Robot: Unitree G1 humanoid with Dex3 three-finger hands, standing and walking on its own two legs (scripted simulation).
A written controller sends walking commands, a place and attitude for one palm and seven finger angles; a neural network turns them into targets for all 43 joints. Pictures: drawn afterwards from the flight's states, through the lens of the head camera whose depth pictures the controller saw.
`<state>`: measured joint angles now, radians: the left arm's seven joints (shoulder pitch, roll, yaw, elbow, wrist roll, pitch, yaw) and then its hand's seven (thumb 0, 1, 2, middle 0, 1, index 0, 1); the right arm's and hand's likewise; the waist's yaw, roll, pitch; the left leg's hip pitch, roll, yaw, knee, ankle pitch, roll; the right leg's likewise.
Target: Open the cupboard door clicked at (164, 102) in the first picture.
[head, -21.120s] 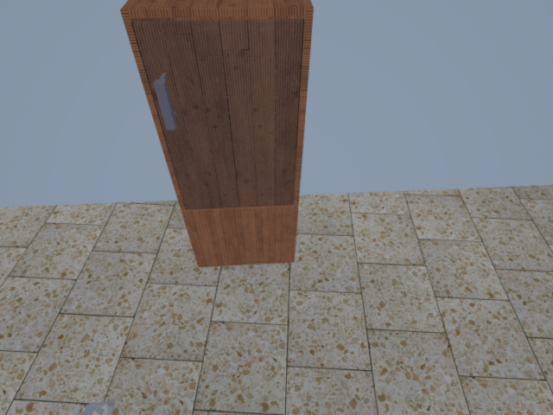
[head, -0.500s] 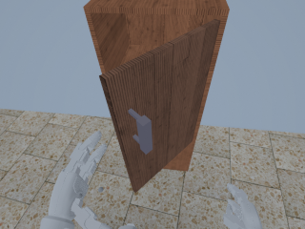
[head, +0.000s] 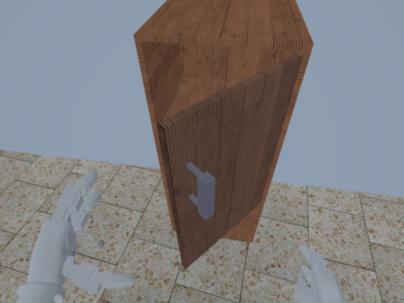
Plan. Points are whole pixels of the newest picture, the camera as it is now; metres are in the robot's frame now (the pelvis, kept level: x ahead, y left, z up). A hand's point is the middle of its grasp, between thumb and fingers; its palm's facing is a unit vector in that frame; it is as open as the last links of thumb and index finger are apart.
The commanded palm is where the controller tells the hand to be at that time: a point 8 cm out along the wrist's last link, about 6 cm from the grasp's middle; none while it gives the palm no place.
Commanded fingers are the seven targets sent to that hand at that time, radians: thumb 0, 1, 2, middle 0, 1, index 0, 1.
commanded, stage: draw the hand back to the body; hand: left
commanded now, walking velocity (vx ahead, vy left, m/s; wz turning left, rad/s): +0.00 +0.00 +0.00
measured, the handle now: (199, 190) +0.32 +0.04 +0.07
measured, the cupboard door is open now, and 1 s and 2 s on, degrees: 50 50 50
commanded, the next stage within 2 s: step back with the hand held close in 0.94 s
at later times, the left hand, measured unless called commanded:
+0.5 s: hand (51, 201) +0.22 +0.25 +0.17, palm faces +0.40 -0.82 -0.40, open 9.8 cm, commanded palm +0.17 +0.30 +0.19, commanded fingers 0.00 0.83 0.87 -0.20 -0.30 -0.20 -0.30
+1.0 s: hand (52, 200) +0.21 +0.24 +0.18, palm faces +0.44 -0.81 -0.40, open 7.5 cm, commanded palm +0.16 +0.28 +0.19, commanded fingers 0.00 0.90 0.90 -0.20 -0.30 -0.20 -0.30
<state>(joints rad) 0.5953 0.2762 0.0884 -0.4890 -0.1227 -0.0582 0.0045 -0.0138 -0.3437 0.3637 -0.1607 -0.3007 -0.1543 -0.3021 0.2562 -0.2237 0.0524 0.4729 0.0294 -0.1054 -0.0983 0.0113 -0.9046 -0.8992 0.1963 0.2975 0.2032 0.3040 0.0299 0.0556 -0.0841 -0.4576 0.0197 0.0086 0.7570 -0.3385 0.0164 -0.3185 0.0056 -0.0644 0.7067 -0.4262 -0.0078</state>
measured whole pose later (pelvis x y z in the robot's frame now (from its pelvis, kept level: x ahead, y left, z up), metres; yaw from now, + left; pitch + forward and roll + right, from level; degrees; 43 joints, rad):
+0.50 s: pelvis +0.03 +0.00 +0.03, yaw -1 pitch -2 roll +0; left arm 0.51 0.34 0.29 -0.42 -0.07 -0.04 0.13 0.00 0.49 0.72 -0.20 -0.30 -0.19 -0.30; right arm 0.19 -0.22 0.05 0.60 0.00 -0.08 -0.09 0.01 -0.90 -0.90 0.20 0.30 0.20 0.30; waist 0.06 0.05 -0.01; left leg -0.19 -0.01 0.04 0.46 -0.24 0.02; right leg -0.07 -0.01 -0.04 0.42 -0.32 0.00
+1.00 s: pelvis +0.02 -0.02 +0.03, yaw -1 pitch -3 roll +0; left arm 0.48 0.34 0.33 -0.38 -0.08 -0.06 0.12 0.01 0.89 0.89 -0.21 -0.30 -0.21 -0.30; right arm 0.18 -0.23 0.01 0.63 0.00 -0.07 -0.09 0.01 -0.91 -0.90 0.20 0.30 0.20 0.30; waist 0.06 0.06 0.01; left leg -0.14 0.02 0.03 0.41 -0.21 -0.01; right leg -0.02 0.02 -0.05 0.37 -0.29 -0.03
